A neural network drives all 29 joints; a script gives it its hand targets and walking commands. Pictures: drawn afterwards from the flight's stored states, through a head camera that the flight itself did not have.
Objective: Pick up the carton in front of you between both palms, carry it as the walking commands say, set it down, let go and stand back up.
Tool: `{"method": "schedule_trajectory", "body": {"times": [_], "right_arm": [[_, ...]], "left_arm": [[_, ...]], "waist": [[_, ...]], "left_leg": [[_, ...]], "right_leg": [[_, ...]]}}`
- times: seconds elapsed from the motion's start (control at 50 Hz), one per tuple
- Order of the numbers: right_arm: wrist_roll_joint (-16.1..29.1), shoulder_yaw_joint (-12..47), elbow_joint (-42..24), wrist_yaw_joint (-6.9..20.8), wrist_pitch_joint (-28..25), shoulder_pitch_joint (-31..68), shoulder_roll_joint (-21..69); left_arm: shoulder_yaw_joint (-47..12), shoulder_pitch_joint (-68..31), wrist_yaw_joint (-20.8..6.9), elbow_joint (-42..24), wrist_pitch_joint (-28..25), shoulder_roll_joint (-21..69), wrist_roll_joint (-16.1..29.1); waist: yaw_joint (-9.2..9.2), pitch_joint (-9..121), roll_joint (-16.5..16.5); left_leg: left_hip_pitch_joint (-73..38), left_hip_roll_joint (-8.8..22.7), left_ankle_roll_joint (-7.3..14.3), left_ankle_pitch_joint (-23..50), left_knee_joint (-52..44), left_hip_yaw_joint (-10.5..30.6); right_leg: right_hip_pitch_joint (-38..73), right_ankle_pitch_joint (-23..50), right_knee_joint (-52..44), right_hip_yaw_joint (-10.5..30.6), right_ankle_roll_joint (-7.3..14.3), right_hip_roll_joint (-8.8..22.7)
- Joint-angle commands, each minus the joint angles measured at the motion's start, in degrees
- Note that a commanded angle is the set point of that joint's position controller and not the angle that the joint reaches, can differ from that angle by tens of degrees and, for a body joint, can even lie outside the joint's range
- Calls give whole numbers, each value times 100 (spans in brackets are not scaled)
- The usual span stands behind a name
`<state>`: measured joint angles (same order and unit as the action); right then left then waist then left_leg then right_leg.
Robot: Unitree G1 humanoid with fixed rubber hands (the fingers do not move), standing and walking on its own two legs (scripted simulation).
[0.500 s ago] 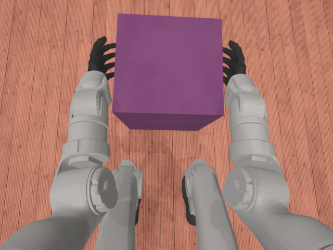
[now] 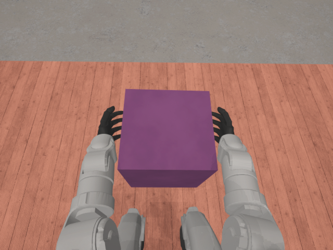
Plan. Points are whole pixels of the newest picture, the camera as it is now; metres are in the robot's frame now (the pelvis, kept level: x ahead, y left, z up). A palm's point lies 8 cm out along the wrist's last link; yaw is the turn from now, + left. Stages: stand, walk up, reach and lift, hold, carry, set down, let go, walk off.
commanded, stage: reach and lift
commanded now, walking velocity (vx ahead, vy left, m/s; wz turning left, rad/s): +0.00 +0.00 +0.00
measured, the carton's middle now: (165, 144) +0.39 +0.00 -0.10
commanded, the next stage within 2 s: hold in 1.54 s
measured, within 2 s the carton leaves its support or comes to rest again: neither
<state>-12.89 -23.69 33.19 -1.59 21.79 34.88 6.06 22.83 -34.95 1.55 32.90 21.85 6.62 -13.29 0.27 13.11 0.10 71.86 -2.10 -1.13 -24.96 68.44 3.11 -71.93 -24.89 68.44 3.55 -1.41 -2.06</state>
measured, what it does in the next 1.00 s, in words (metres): rises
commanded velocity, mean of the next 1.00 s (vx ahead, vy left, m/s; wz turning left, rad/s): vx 0.00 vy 0.00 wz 0.00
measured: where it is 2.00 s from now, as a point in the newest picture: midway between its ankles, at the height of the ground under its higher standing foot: outside the picture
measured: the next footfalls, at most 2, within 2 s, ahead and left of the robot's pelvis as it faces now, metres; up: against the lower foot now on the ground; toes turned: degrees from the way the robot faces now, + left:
none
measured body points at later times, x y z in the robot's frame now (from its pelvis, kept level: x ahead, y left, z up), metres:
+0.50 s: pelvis +0.04 +0.00 +0.11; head +0.04 +0.00 +0.56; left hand +0.35 +0.15 +0.11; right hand +0.35 -0.15 +0.11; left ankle +0.06 +0.13 -0.62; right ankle +0.06 -0.13 -0.62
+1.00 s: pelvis +0.03 +0.00 +0.12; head +0.02 +0.00 +0.57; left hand +0.35 +0.15 +0.14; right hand +0.35 -0.15 +0.14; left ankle +0.06 +0.13 -0.62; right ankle +0.06 -0.13 -0.62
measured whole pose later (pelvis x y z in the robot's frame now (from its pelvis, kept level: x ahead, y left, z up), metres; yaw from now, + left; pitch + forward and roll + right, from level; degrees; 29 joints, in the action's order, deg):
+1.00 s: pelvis +0.03 +0.00 +0.12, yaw +0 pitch -5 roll +0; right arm -17.6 -18.6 20.8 1.2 35.0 19.4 9.9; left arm 18.0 -19.3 -1.7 20.6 35.0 9.9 -17.4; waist -0.2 -2.4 0.1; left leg 9.2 -0.8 -0.7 -11.9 25.6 3.8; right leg -9.3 -11.9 25.7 3.7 -0.6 -0.9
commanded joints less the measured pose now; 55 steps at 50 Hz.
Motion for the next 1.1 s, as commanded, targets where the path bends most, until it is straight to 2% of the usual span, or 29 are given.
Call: {"method": "schedule_trajectory", "body": {"times": [0.0, 0.2, 0.38, 0.46, 0.54, 0.62, 0.66, 0.82, 1.08], "right_arm": [[862, 3415, 196, 1465, -57, 3031, 6142], [820, 3717, -136, 1478, 90, 1914, 6101], [922, 4038, -733, 1482, 537, 1085, 5992], [984, 4174, -1108, 1480, 824, 860, 5857], [892, 3915, -1035, 1524, 1099, 737, 5763], [695, 3491, -770, 1591, 1200, 982, 5674], [696, 3483, -792, 1622, 1177, 1243, 5729], [745, 3640, -994, 1637, 1147, 1655, 5817], [832, 3797, -1404, 1571, 1283, 1048, 5647]], "left_arm": [[-3358, -3012, -1418, 213, -66, 6107, 845], [-3615, -1899, -1447, -127, 86, 6051, 827], [-3976, -1083, -1467, -740, 534, 5917, 958], [-4098, -828, -1478, -1073, 817, 5852, 1016], [-3832, -718, -1518, -1027, 1088, 5694, 927], [-3422, -955, -1582, -804, 1187, 5572, 723], [-3424, -1219, -1613, -829, 1166, 5636, 728], [-3576, -1636, -1637, -995, 1138, 5720, 778], [-3728, -1005, -1557, -1409, 1275, 5556, 851]], "waist": [[4, 3497, 4], [-17, 2383, 14], [-41, 1385, -10], [-34, 839, -18], [-16, 84, 6], [-46, -447, -9], [-46, -403, -27], [-43, 51, -3], [-57, 127, -6]], "left_leg": [[-2689, -658, 64, 1367, -1220, -122], [-4225, -528, 104, 1959, -2508, 67], [-5699, -402, 108, 2558, -3662, 136], [-6209, -358, 101, 2558, -4152, 160], [-6284, -328, 107, 1961, -4509, 103], [-6198, -294, 158, 1307, -4665, 47], [-6236, -285, 171, 1180, -4659, 37], [-6471, -300, 147, 1337, -4635, 22], [-6887, -333, 95, 2196, -4804, 45]], "right_leg": [[2680, 1367, -1214, -157, 80, -670], [4244, 1958, -2481, 18, 109, -534], [5661, 2516, -3660, 79, 98, -411], [6147, 2504, -4165, 84, 98, -370], [6290, 1939, -4520, 51, 141, -344], [6228, 1307, -4664, -5, 183, -298], [6256, 1182, -4664, -16, 192, -284], [6507, 1320, -4634, -21, 157, -299], [6882, 2153, -4809, 8, 106, -352]]}}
